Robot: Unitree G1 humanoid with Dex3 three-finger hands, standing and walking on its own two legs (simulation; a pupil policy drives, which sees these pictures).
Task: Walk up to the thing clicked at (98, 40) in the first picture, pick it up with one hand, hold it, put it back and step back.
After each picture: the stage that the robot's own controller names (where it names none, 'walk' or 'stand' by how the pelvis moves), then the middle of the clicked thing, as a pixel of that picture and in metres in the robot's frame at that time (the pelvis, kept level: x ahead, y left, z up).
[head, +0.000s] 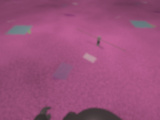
stand; (98, 41) +1.74 -0.15 -0.65
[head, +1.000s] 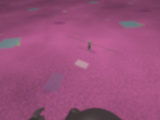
walk; (89, 45) +1.61 +0.17 -0.63
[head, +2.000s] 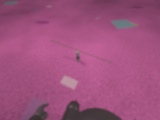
walk; (77, 56) +1.09 +0.30 -0.65
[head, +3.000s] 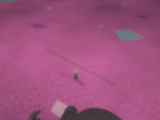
walk; (75, 75) +0.68 +0.21 -0.63
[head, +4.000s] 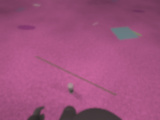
stand; (70, 88) +0.42 +0.20 -0.63
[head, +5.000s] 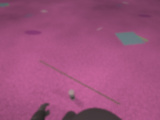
stand; (72, 95) +0.37 +0.20 -0.64
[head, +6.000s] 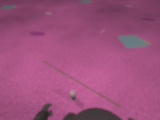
stand; (73, 95) +0.38 +0.20 -0.66
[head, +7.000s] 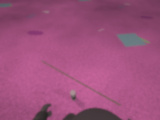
stand; (73, 95) +0.38 +0.18 -0.66
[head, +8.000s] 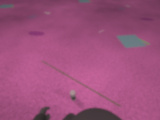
stand; (73, 95) +0.39 +0.19 -0.66
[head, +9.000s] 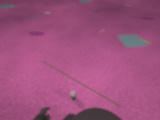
stand; (73, 96) +0.38 +0.19 -0.66
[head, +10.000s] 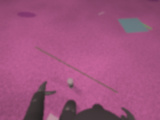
go down; (70, 83) +0.41 +0.19 -0.60
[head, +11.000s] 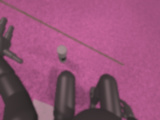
go down; (62, 55) +0.47 +0.22 -0.24
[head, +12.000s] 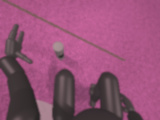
close in; (59, 52) +0.47 +0.22 -0.23
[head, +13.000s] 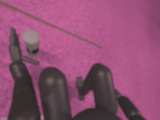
close; (32, 45) +0.46 +0.26 -0.16
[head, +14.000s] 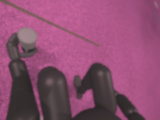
lift; (28, 44) +0.44 +0.27 -0.16
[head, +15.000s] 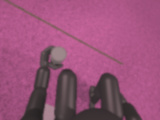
lift; (56, 59) +0.36 +0.24 -0.05
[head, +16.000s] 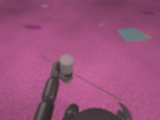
hold; (67, 71) +0.31 +0.16 +0.07
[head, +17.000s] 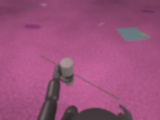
hold; (68, 74) +0.31 +0.16 +0.03
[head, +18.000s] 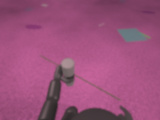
hold; (69, 74) +0.31 +0.15 +0.03
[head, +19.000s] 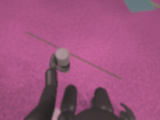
crouch; (64, 62) +0.39 +0.17 -0.02
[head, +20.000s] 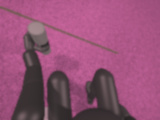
lower; (42, 42) +0.49 +0.25 -0.07
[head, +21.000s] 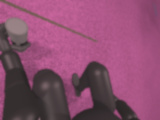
lower; (19, 39) +0.47 +0.28 -0.17
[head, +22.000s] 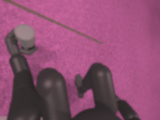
lower; (27, 43) +0.45 +0.27 -0.17
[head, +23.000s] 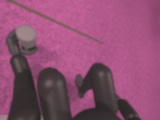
lower; (28, 43) +0.45 +0.27 -0.17
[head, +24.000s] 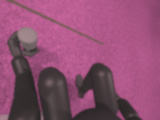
lower; (29, 45) +0.44 +0.27 -0.17
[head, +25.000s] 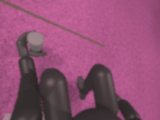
open; (36, 47) +0.44 +0.25 -0.17
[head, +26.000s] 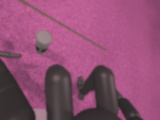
stand; (42, 44) +0.44 +0.25 -0.18
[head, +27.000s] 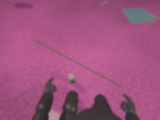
stand; (71, 79) +0.41 +0.18 -0.50
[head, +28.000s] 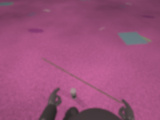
stand; (73, 94) +0.40 +0.17 -0.60
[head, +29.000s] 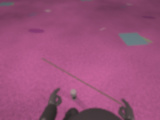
stand; (73, 95) +0.38 +0.17 -0.60
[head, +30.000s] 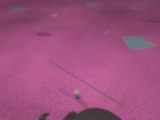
stand; (77, 95) +0.41 +0.16 -0.65
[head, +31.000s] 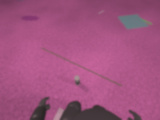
walk; (77, 80) +0.46 +0.14 -0.63
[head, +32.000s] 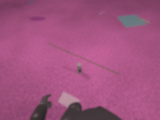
walk; (79, 68) +0.70 +0.17 -0.63
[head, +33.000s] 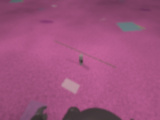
stand; (81, 59) +1.01 +0.20 -0.63
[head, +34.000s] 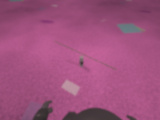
stand; (81, 61) +0.99 +0.17 -0.65
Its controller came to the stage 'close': yes
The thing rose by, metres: 0.69
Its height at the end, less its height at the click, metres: +0.00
